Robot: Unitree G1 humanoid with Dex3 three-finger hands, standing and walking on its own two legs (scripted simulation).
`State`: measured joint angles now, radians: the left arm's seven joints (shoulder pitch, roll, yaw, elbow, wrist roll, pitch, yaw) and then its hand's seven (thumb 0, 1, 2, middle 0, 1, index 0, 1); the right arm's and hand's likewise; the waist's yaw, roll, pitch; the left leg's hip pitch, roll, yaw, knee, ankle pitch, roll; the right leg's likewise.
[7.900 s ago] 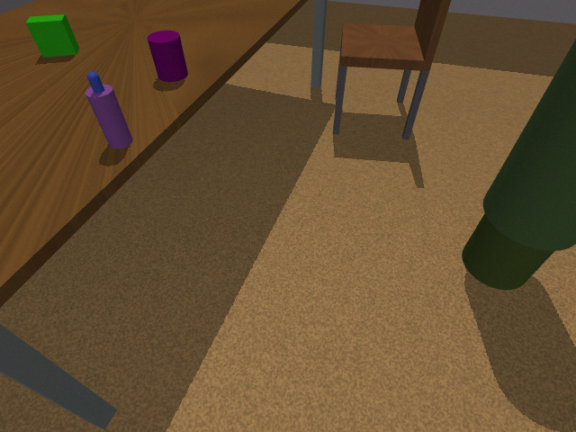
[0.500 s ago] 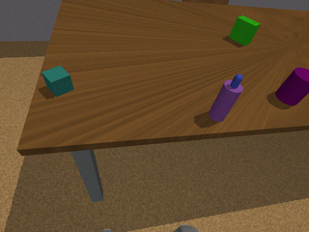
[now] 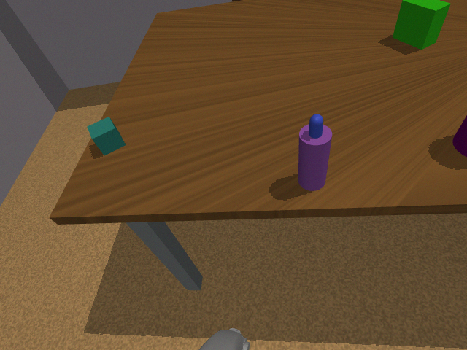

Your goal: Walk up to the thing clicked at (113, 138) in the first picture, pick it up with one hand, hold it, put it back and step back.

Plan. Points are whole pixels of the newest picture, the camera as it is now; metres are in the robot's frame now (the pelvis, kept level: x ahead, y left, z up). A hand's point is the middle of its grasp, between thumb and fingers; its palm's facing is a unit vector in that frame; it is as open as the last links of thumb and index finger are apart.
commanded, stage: walk up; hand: right
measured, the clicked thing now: (313, 152) +0.46 -0.12 +0.06
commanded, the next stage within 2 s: none
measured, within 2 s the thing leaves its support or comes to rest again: neither
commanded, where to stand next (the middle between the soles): +0.08 +0.10 m, yaw -1 degrees
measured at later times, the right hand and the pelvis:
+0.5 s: hand out of the picture +0.14 -0.16 -0.14, palm faces -0.22 +0.90 -0.38, open 7.4 cm; pelvis -0.02 +0.09 -0.02, yaw +9 degrees
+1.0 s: hand out of the picture +0.06 -0.09 -0.14, palm faces -0.05 +0.91 -0.41, open 7.4 cm; pelvis +0.00 +0.17 +0.00, yaw +4 degrees
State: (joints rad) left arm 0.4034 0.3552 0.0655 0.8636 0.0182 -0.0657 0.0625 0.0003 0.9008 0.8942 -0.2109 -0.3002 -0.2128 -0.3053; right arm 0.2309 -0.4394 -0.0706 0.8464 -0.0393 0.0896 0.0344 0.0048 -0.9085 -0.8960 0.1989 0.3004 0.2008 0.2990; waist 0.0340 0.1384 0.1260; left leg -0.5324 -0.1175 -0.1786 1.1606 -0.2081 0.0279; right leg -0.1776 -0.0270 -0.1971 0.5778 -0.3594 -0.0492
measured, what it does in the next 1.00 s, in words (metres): steps to the left: left foot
